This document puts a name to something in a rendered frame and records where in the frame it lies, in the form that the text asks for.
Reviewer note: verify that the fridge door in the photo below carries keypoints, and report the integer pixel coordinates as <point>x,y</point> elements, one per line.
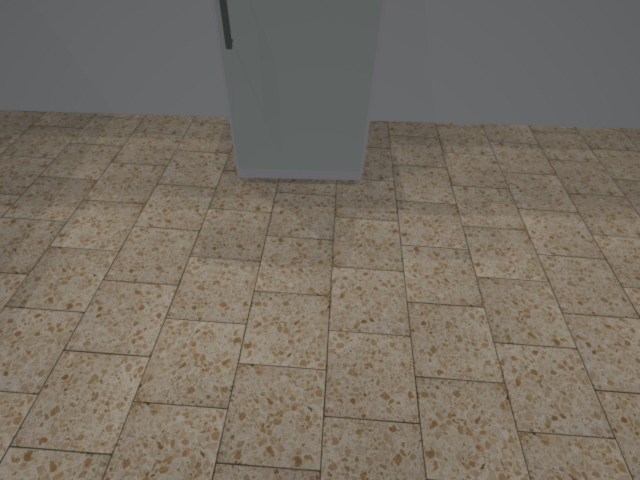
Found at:
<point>299,79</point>

